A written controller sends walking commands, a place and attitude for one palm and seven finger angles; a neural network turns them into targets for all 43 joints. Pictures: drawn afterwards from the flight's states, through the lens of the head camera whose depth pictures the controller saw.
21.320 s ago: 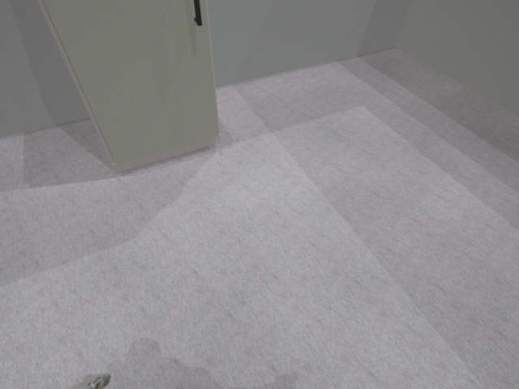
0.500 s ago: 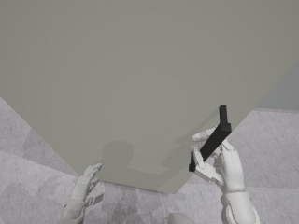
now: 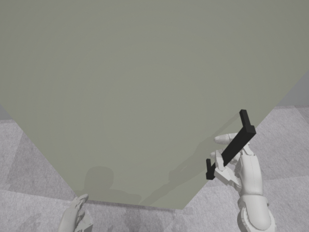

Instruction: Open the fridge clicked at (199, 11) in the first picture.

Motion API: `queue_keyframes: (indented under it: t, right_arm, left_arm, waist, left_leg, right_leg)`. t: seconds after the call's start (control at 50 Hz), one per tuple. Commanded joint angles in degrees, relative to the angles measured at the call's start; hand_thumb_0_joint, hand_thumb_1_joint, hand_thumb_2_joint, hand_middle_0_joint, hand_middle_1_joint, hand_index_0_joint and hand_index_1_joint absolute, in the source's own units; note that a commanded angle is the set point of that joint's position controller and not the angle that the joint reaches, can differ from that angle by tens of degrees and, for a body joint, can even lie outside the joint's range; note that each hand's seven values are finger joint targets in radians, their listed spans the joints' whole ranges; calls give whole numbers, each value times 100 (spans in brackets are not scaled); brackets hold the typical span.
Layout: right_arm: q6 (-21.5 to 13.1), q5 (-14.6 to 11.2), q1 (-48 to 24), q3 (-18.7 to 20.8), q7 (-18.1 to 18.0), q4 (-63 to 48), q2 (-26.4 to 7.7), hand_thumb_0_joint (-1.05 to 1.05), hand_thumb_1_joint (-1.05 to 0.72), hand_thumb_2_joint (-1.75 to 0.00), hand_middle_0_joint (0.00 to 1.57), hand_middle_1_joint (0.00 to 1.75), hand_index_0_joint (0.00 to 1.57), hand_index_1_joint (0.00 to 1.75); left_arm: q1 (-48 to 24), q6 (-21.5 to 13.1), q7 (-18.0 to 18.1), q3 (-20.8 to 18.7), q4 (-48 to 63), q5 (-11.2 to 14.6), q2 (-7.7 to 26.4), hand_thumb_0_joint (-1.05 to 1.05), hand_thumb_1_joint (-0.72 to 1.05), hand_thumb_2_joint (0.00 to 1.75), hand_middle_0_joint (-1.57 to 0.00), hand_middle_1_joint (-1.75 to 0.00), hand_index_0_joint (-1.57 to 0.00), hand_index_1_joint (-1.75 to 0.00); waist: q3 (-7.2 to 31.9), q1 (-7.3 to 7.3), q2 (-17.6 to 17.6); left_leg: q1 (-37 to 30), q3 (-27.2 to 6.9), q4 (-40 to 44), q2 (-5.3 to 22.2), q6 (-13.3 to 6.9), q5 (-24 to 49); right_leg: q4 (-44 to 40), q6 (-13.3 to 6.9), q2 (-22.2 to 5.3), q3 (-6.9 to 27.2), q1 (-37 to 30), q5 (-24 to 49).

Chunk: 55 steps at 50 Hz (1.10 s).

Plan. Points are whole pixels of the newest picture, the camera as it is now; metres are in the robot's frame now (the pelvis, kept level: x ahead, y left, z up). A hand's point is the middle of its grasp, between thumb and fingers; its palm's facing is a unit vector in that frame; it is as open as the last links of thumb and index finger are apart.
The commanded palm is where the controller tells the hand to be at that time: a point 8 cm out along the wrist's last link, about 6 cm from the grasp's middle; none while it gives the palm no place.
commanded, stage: walk backward, drawing the door open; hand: right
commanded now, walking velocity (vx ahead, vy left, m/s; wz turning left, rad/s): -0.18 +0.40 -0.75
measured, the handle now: (224, 150) +0.31 -0.13 +0.08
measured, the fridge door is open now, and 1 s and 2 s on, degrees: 12 45 66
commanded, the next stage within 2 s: stop walking and hold the door back in 1.46 s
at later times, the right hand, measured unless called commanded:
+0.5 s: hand out of the picture +0.12 -0.06 +0.08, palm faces +0.42 +0.87 -0.26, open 5.9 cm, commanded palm +0.07 -0.10 +0.09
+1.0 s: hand out of the picture +0.00 +0.02 +0.09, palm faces +0.78 +0.56 -0.30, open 6.0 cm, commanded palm -0.06 +0.02 +0.09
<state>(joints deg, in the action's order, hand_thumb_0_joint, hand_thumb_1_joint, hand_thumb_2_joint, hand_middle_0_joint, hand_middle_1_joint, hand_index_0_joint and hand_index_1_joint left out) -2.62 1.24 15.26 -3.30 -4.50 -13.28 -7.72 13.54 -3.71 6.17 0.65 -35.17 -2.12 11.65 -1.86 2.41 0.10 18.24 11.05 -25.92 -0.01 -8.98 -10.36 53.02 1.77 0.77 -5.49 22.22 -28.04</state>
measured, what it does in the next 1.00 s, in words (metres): steps to the left, turning right: right foot, then left foot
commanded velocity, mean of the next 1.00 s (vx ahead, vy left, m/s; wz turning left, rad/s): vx -0.20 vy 0.25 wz -0.68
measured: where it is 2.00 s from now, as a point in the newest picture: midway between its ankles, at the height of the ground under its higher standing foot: outside the picture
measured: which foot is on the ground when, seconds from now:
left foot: down 0.00-0.10, up 0.12-0.32, down 0.34-0.60, up 0.62-0.88, down 0.90-1.00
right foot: up 0.00-0.08, down 0.10-0.36, up 0.38-0.58, down 0.60-0.88, up 0.90-1.00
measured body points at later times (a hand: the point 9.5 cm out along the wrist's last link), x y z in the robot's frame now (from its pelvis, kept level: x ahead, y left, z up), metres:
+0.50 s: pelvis -0.08 +0.17 -0.01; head -0.03 +0.17 +0.44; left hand +0.16 +0.32 -0.12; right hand +0.09 -0.11 +0.10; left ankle +0.02 +0.25 -0.74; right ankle -0.12 +0.05 -0.66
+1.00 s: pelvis -0.07 +0.33 -0.01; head -0.03 +0.33 +0.44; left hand +0.20 +0.40 -0.12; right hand -0.05 -0.01 +0.11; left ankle +0.03 +0.41 -0.74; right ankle -0.15 +0.21 -0.66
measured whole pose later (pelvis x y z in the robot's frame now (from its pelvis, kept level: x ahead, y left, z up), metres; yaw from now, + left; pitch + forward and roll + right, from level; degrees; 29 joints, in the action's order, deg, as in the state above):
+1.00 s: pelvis -0.07 +0.33 -0.01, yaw -39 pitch -1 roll -1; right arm -5.2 -2.0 17.8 8.9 -6.0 -13.5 -12.4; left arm 9.2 -7.2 4.8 -0.4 -38.1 -0.2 11.1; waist -5.0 0.6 -3.1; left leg 16.6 3.7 -33.0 3.6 0.3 -15.3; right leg 67.7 3.2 0.0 2.9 32.3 -29.3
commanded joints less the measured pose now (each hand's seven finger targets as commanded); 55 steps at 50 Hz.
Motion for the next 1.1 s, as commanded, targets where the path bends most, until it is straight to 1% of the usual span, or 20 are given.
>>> queue_keyframes:
  t: [0.0, 0.04, 0.06, 0.08, 0.1, 0.2, 0.28, 0.34, 0.4, 0.52, 0.54, 0.58, 0.6, 0.72, 0.8, 0.86, 0.88, 0.92, 0.96, 1.08]
  right_arm:
    - [-689, 99, -825, 85, -61, -1866, -398, 0, -90, -90, 45, 140, 45, 140]
    - [-775, 73, -1069, -82, -65, -2011, -358, 0, -90, -90, 45, 140, 45, 140]
    - [-822, 50, -1117, -153, -65, -1989, -363, 0, -90, -90, 45, 140, 45, 140]
    - [-891, 190, -1029, -26, -106, -1987, -405, 0, -90, -90, 45, 140, 45, 140]
    - [-869, 398, -842, 214, -113, -1689, -588, 0, -90, -90, 45, 140, 45, 140]
    - [-682, 158, -1035, 165, -2, -1565, -293, 0, -90, -90, 45, 140, 45, 140]
    - [-720, 64, -1281, 353, -12, -1697, -532, 0, -90, -90, 45, 140, 45, 140]
    - [-772, 27, -1330, 1319, -120, -2203, -1538, 0, -90, -90, 45, 140, 45, 140]
    - [-688, -6, -1003, 1174, 16, -1833, -1154, 0, -90, -90, 45, 140, 45, 140]
    - [-634, -165, -1057, 956, -4, -2043, -869, 0, -90, -90, 45, 140, 45, 140]
    - [-635, -160, -1114, 859, -1, -2118, -838, 0, -90, -90, 45, 140, 45, 140]
    - [-761, -99, -919, 637, 5, -2232, -732, 0, -90, -90, 45, 140, 45, 140]
    - [-926, 117, -1103, 927, -50, -2264, -1048, 0, -90, -90, 45, 140, 45, 140]
    - [-619, -18, -737, 848, -65, -1788, -791, 0, -90, -90, 45, 140, 45, 140]
    - [-592, -180, -526, 1112, -243, -1458, -958, 0, -90, -90, 45, 140, 45, 140]
    - [-696, -119, -471, 1628, -247, -1653, -1721, 0, -90, -90, 45, 140, 45, 140]
    - [-761, -100, -731, 1997, -315, -2025, -2044, 0, -90, -90, 45, 140, 45, 140]
    - [-727, -202, -37, 1901, -233, -1494, -1625, 0, -90, -90, 45, 140, 45, 140]
    - [-858, -223, -238, 1902, -207, -1476, -1557, 0, -90, -90, 45, 140, 45, 140]
    - [-797, -275, -73, 1722, -270, -1767, -1366, 0, -90, -90, 45, 140, 45, 140]
  left_arm:
    - [-306, -476, 58, -23, 1026, 21, 131, 0, 90, 90, -20, -30, -20, -30]
    - [126, -539, 54, -87, 943, 68, 208, 0, 90, 90, -20, -30, -20, -30]
    - [45, -528, 68, -231, 1063, 11, 559, 0, 90, 90, -20, -30, -20, -30]
    - [-502, -443, -1, -319, 1359, -155, 735, 0, 90, 90, -20, -30, -20, -30]
    - [-747, -382, -49, -429, 1321, -113, 906, 0, 90, 90, -20, -30, -20, -30]
    - [-684, -659, -131, -399, 845, 42, 621, 0, 90, 90, -20, -30, -20, -30]
    - [-913, -675, -138, -311, 863, 216, 469, 0, 90, 90, -20, -30, -20, -30]
    - [-876, -638, -163, -259, 719, 237, -33, 0, 90, 90, -20, -30, -20, -30]
    - [-978, -679, -18, -296, 680, 137, 37, 0, 90, 90, -20, -30, -20, -30]
    - [-542, -627, 116, -190, 865, 52, 175, 0, 90, 90, -20, -30, -20, -30]
    - [-303, -674, 132, -230, 882, 53, 248, 0, 90, 90, -20, -30, -20, -30]
    - [-466, -715, 118, -306, 1113, -15, 610, 0, 90, 90, -20, -30, -20, -30]
    - [-596, -695, 79, -391, 1030, -32, 728, 0, 90, 90, -20, -30, -20, -30]
    - [-506, -703, -64, -342, 763, 147, 610, 0, 90, 90, -20, -30, -20, -30]
    - [-647, -713, -59, -234, 908, 215, 564, 0, 90, 90, -20, -30, -20, -30]
    - [-756, -714, -121, -170, 872, 220, 177, 0, 90, 90, -20, -30, -20, -30]
    - [-967, -754, -103, -132, 868, 178, 104, 0, 90, 90, -20, -30, -20, -30]
    - [-698, -757, -85, -299, 702, 181, 228, 0, 90, 90, -20, -30, -20, -30]
    - [-921, -721, -20, -173, 694, 185, 142, 0, 90, 90, -20, -30, -20, -30]
    - [-689, -581, 88, -112, 975, 89, 243, 0, 90, 90, -20, -30, -20, -30]
  waist:
    - [1741, -174, 728]
    - [1698, 217, 127]
    - [1523, 332, -1276]
    - [1460, -79, -1771]
    - [1156, -157, -710]
    - [900, -200, -1164]
    - [618, -160, -1498]
    - [1027, -263, 1433]
    - [1127, -326, 1300]
    - [1151, -113, 722]
    - [1209, 33, 307]
    - [961, -120, -1908]
    - [953, -179, -1404]
    - [873, -185, -1622]
    - [787, -266, -1652]
    - [724, -303, 1262]
    - [717, -405, 1775]
    - [1171, -259, 1601]
    - [990, -275, 1115]
    - [1035, -305, 1079]
  left_leg:
    - [-1999, -781, 423, 1297, 701, 3494]
    - [-779, -97, -739, 613, 1868, 3042]
    - [817, -74, -2606, -29, 2341, 1120]
    - [1951, -1241, -4345, 149, 1724, -1809]
    - [1945, -1698, -4434, 131, 1276, -1888]
    - [-4, -1071, -2083, 47, 1206, -906]
    - [-1292, -557, -208, -165, 1338, -714]
    - [-875, -1724, 791, 1785, 261, 987]
    - [-916, -1569, 384, 1871, -301, 1455]
    - [-183, -674, -111, 1540, 174, 618]
    - [386, -547, -1015, 1331, 369, 184]
    - [2277, -818, -3390, 242, 1285, -2303]
    - [2104, -1376, -4001, 229, 1368, -1908]
    - [358, -1047, -2657, 50, 1329, -963]
    - [-989, -568, -709, -247, 1268, -1160]
    - [-783, -1839, 1125, 1413, 648, 239]
    - [-322, -2804, 1126, 2339, 36, 1221]
    - [-1008, -2235, 467, 2229, -172, 2524]
    - [-1213, -1180, 164, 1923, -92, 3208]
    - [-980, -955, 331, 1990, -3, 2447]
  right_leg:
    - [-1554, -94, -120, -243, -189, 224]
    - [-3464, -328, -423, -89, -1840, 1297]
    - [-4418, -907, -1828, 1819, -2987, 3151]
    - [-3818, -1727, -3529, 4061, -3018, 5832]
    - [-3518, -1662, -3438, 3750, -2403, 5940]
    - [-3245, -640, -1684, 1609, -842, 3416]
    - [-3195, -538, -1049, 1455, 355, 489]
    - [564, 91, 143, 60, 836, -361]
    - [2581, 84, -267, 359, 1029, -521]
    - [-1378, -45, -290, -165, -884, 270]
    - [-2424, -117, -424, 43, -1612, 883]
    - [-4155, -1127, -3188, 4423, -2398, 3499]
    - [-4053, -1575, -3349, 4388, -2234, 4049]
    - [-3700, -683, -1552, 1667, -1019, 2068]
    - [-3542, -680, -1237, 1554, -261, 934]
    - [-517, 37, 117, 474, 347, -124]
    - [1377, 33, 200, 565, 996, -698]
    - [2721, 141, 15, 826, 1282, -503]
    - [2169, 219, -132, 496, 1098, -286]
    - [-333, -1, -210, 73, -65, -272]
